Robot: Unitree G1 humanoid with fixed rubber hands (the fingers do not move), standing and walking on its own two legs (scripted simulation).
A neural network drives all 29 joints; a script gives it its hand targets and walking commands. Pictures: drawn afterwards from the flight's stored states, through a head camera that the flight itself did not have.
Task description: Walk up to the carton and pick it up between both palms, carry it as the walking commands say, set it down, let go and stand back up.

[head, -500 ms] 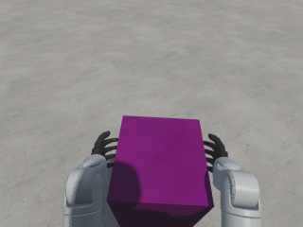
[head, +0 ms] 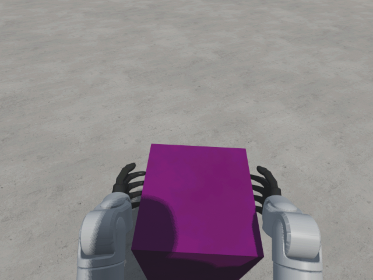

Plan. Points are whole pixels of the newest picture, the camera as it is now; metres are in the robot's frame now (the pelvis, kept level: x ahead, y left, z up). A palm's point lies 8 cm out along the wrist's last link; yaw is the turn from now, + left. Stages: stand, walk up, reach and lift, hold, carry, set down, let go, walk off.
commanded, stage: carry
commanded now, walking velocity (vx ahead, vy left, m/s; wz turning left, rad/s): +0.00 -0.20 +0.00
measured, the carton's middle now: (194, 218) +0.28 +0.01 +0.00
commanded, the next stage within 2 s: none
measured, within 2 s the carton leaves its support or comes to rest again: neither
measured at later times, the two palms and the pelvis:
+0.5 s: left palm (184, 233) +0.21 +0.03 +0.08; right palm (346, 233) +0.22 -0.26 +0.09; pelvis -0.05 -0.13 +0.00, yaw +1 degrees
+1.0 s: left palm (264, 276) +0.15 -0.10 +0.08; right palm out of the picture +0.17 -0.39 +0.09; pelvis -0.10 -0.26 +0.00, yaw +2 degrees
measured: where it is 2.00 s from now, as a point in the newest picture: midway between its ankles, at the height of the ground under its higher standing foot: outside the picture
